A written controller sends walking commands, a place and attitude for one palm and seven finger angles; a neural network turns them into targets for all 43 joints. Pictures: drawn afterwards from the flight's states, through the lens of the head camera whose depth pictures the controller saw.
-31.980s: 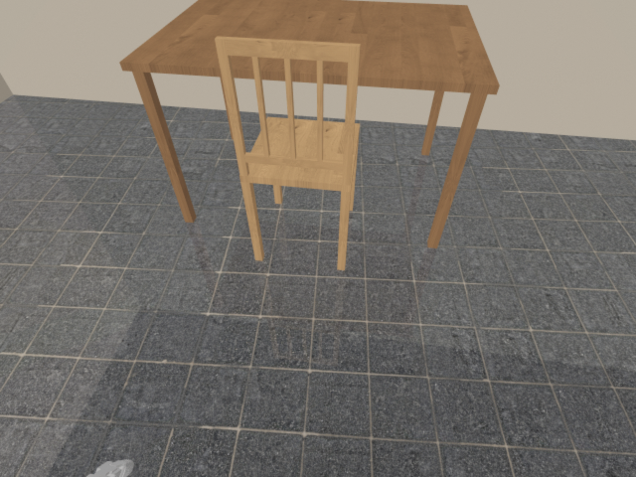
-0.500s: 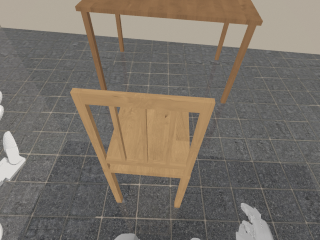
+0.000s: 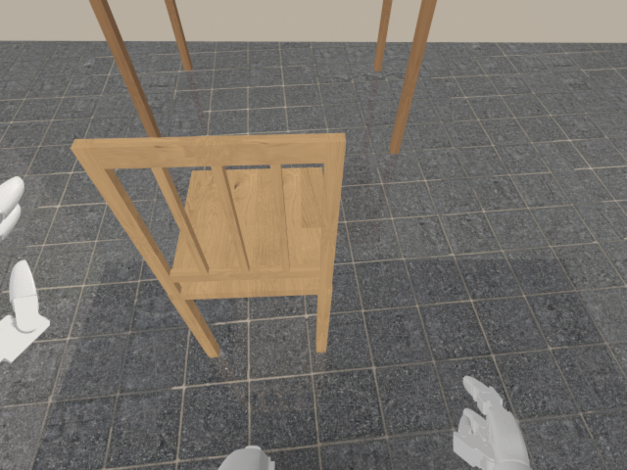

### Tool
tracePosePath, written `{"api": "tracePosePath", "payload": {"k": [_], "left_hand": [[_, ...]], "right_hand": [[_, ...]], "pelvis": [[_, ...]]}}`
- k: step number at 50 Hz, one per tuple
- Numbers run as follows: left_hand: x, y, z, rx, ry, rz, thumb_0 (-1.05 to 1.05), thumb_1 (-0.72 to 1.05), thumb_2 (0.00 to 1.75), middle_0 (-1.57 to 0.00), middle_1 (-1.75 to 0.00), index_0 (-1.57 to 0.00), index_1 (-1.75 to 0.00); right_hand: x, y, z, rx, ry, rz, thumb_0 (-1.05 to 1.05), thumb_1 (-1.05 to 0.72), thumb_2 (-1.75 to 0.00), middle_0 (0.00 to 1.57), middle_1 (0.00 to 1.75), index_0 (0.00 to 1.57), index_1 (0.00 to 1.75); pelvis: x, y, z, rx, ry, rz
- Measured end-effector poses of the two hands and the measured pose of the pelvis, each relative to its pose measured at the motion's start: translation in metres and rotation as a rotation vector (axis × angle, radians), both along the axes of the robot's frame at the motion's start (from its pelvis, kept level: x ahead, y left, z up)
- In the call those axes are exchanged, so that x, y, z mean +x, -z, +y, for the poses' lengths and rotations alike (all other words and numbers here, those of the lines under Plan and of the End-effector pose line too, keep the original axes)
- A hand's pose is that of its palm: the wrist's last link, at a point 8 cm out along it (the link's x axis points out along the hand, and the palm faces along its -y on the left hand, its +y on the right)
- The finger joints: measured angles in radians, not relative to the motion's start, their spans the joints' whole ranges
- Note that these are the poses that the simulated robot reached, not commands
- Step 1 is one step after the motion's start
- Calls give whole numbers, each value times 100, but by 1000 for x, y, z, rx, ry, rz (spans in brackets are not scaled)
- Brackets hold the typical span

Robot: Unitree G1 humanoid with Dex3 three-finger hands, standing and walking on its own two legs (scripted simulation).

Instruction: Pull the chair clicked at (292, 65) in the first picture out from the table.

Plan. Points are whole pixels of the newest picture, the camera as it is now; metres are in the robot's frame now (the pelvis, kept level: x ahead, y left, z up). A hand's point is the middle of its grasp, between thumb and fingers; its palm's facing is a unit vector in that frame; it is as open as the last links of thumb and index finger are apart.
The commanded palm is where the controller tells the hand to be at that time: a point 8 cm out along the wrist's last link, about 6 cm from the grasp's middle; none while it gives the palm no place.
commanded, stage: stop stepping back and stand still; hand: left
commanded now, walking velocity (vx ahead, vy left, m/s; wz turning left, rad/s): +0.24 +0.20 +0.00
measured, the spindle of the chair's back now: (233, 225) +0.51 +0.17 -0.08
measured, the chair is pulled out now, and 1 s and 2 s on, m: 0.78 0.78 0.78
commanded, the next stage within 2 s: let the arm hang, fingers relaxed in 0.72 s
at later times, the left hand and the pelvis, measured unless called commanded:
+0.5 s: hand out of the picture +0.12 +0.27 +0.17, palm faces +0.50 -0.78 -0.38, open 7.4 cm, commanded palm +0.06 +0.31 +0.18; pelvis -0.07 +0.00 -0.01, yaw +1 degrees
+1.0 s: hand out of the picture +0.12 +0.25 -0.10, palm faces +0.16 -0.95 -0.28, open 7.4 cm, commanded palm none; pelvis -0.06 +0.03 -0.02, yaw +3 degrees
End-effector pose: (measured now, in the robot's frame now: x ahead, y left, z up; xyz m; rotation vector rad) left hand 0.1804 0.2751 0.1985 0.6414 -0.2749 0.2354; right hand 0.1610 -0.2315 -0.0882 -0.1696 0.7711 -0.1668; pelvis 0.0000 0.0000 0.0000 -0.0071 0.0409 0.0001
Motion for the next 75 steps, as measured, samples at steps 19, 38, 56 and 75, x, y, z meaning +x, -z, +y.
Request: {"api": "tracePosePath", "payload": {"k": [19,38,56,75], "left_hand": [[-107,4,27,-129,-224,-152,2,89,90,-21,-30,-21,-30],[-113,10,40,-47,-164,-88,2,89,90,-21,-30,-21,-30],[-160,345,-55,-717,-260,1292,-3,94,90,-20,-29,-20,-30],[-267,322,-28,-572,-484,1451,0,92,90,-20,-29,-20,-30]], "right_hand": [[-71,-13,-4,-41,-32,-89,1,-90,-90,20,30,20,30],[-118,7,11,-17,-12,8,1,-90,-90,20,30,20,30],[-159,43,30,-12,-33,397,1,-90,-89,20,30,20,30],[-239,60,23,82,1,574,0,-91,-90,20,30,20,30]], "pelvis": [[-55,2,-3,-5,-39,-92],[-74,11,7,-28,-19,-63],[-67,12,24,20,-57,-25],[-88,-5,8,6,-61,-93]]}}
